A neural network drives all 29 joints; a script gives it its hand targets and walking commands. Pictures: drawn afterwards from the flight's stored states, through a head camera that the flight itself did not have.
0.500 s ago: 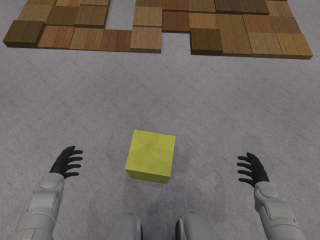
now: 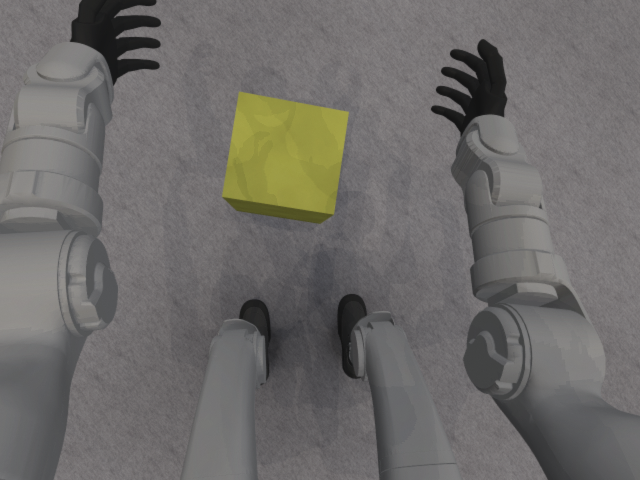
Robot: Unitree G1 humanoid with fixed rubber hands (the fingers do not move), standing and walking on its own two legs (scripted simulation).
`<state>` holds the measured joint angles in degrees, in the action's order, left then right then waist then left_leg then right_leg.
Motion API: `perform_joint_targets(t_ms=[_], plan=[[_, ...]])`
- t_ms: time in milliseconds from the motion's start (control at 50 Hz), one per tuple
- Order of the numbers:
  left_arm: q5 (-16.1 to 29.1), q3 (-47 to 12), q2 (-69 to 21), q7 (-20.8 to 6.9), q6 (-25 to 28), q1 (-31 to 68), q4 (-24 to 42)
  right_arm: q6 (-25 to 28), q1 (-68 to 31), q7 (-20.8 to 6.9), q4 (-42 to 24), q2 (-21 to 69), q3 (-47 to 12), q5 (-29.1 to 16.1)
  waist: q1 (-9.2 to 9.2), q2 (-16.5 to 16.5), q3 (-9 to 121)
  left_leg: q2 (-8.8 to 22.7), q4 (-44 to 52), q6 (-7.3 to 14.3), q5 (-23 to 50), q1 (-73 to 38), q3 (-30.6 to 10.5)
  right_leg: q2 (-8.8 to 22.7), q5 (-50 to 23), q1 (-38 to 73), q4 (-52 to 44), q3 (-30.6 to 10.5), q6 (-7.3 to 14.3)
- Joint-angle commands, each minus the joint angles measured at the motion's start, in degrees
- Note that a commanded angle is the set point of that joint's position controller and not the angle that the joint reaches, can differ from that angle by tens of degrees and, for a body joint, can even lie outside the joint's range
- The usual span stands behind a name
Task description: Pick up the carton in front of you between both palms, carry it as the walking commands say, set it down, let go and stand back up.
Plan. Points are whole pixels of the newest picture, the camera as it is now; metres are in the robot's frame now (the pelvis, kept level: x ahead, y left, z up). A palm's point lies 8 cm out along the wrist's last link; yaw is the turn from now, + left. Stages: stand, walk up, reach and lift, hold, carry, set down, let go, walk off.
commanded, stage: reach and lift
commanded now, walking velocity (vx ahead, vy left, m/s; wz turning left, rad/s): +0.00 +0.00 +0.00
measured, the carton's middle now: (285, 167) +0.54 +0.01 -0.53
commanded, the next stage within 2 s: none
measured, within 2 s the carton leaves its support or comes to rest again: leaves its support in 1.82 s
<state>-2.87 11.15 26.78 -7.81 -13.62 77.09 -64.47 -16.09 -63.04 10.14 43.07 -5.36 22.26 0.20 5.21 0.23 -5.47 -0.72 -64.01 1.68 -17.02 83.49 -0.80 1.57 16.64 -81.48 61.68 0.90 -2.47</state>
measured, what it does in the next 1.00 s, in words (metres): lowers itself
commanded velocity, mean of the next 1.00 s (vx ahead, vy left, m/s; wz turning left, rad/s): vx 0.00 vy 0.00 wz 0.00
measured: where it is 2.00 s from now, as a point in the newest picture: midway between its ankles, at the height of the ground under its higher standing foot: (308, 354)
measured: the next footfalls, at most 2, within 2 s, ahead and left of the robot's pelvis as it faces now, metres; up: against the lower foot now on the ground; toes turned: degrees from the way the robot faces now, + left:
none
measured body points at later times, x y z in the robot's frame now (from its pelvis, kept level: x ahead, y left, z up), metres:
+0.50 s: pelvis +0.02 -0.01 -0.12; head +0.38 +0.02 +0.16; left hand +0.57 +0.20 -0.29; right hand +0.52 -0.19 -0.29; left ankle +0.10 +0.10 -0.62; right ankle +0.10 -0.15 -0.62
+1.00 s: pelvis -0.03 -0.01 -0.27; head +0.36 +0.01 -0.06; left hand +0.57 +0.18 -0.47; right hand +0.52 -0.19 -0.47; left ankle +0.09 +0.10 -0.62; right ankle +0.09 -0.15 -0.62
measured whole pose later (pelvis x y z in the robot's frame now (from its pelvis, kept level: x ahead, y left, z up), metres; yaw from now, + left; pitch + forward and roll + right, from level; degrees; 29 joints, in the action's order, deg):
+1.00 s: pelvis -0.03 -0.01 -0.27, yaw -4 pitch +36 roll -5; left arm 11.0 -4.2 33.7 -1.8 -5.4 97.4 -74.4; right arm -6.1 -86.4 11.6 60.3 -11.7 14.4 -10.3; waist 2.9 3.3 -26.5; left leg 0.0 -123.9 0.8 -30.8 129.5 -3.3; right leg -3.6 30.7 -126.8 120.8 -0.3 -4.9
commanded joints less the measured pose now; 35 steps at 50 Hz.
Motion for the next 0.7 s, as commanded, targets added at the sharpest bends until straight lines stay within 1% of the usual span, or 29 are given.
perform_joint_targets(t_ms=[0,60,120,200,240,260,300,340,380,440,480,520,580,640,680], plan=[[-2.48,2.21,7.73,-0.11,1.36,19.94,4.82,1.57,-14.65,-0.03,-6.68,-4.73,3.14,2.36,0.92,-7.71,57.90,-2.73,7.11,-1.99,4.15,-35.26,-0.24,-5.29,-2.19,19.30,-3.98,4.72,-1.90],[-4.39,3.62,6.26,0.27,2.19,19.91,6.35,3.04,-13.19,-0.58,-7.95,-3.69,4.67,3.96,1.09,-9.10,62.90,-2.92,5.31,-2.01,15.30,-40.64,-0.68,-5.96,-8.45,16.82,-3.28,5.14,-1.73],[-5.61,5.03,3.21,0.68,3.59,17.58,7.45,5.22,-10.46,-1.59,-8.26,-1.95,6.08,5.46,0.82,-9.90,63.57,-2.60,2.40,-2.04,26.30,-42.57,-1.77,-6.36,-13.75,10.86,-1.87,5.13,-1.67],[-7.38,7.39,-1.21,1.58,5.91,12.46,8.14,8.81,-6.61,-2.85,-6.82,0.01,7.74,7.51,-0.09,-9.92,62.16,-1.88,-3.41,-1.84,37.62,-39.44,-3.67,-6.75,-18.01,-0.09,2.42,4.54,-1.78],[-7.86,8.35,-2.47,2.28,6.71,9.93,7.93,10.24,-5.26,-3.09,-5.85,0.29,8.08,8.06,-0.81,-9.14,61.72,-1.51,-7.04,-1.77,40.11,-36.28,-4.45,-6.94,-17.95,-6.10,5.66,4.48,-2.12],[-7.87,8.63,-2.66,2.69,7.06,8.92,7.75,10.79,-4.82,-3.12,-5.51,0.32,7.86,7.97,-1.33,-8.57,61.55,-1.48,-8.71,-1.81,39.85,-34.03,-4.57,-7.01,-17.52,-8.35,7.38,4.45,-2.33],[-7.27,8.62,-2.34,3.57,7.84,7.99,7.52,11.66,-4.60,-3.07,-4.81,0.15,6.84,7.12,-2.31,-7.19,61.18,-1.72,-11.93,-1.90,36.57,-27.48,-4.30,-7.11,-16.24,-10.93,11.33,4.29,-2.74],[-5.93,7.61,-1.37,4.43,8.63,8.33,7.71,12.26,-5.03,-2.79,-4.36,-0.38,5.65,5.74,-2.68,-6.18,61.76,-1.92,-15.40,-1.94,32.75,-21.45,-3.86,-7.16,-15.24,-12.07,15.48,4.11,-3.09],[-3.88,5.81,-0.03,5.23,9.20,9.37,8.08,12.61,-5.77,-2.25,-4.03,-1.29,3.99,4.01,-2.65,-5.96,63.62,-1.90,-19.16,-1.92,31.07,-18.30,-3.56,-7.00,-15.04,-12.93,19.57,4.00,-3.34],[0.45,1.80,2.54,6.03,9.55,12.41,9.01,12.64,-7.63,-0.90,-3.84,-3.32,0.92,0.58,-2.27,-6.92,68.12,-1.76,-25.31,-2.03,29.79,-16.11,-2.87,-6.71,-15.70,-13.01,25.31,3.98,-3.25],[3.70,-1.20,4.72,6.26,9.50,14.96,9.48,12.19,-9.77,0.16,-3.96,-4.85,-1.30,-1.78,-1.90,-7.44,71.01,-1.65,-29.09,-2.18,27.17,-13.82,-2.01,-6.57,-15.95,-11.41,29.04,4.09,-3.11],[6.76,-4.06,7.01,6.35,9.28,17.71,9.33,11.44,-12.64,1.19,-3.88,-6.25,-3.57,-4.34,-1.57,-7.76,72.92,-1.52,-32.20,-2.43,21.94,-9.80,-0.86,-6.47,-14.91,-8.68,32.65,4.17,-2.85],[9.83,-7.06,10.25,6.34,8.57,22.52,9.14,10.08,-17.68,2.39,-4.16,-7.80,-6.22,-7.65,-1.61,-8.31,73.88,-1.11,-35.75,-2.44,13.99,-5.22,0.39,-6.16,-10.79,-6.13,36.59,4.17,-2.40],[11.40,-8.85,12.54,6.26,7.47,27.11,6.48,8.53,-22.84,3.18,-2.73,-8.62,-7.64,-10.04,-2.08,-8.67,71.22,-0.26,-38.22,-2.21,5.73,-0.92,1.15,-5.70,-4.74,-6.09,39.35,4.12,-2.00],[11.83,-9.92,13.15,6.05,7.00,29.50,3.49,7.88,-25.65,3.28,-0.40,-8.85,-7.70,-10.33,-2.14,-8.33,66.89,0.46,-39.34,-2.05,0.02,2.81,1.19,-5.21,-0.60,-7.09,40.88,4.07,-1.85]])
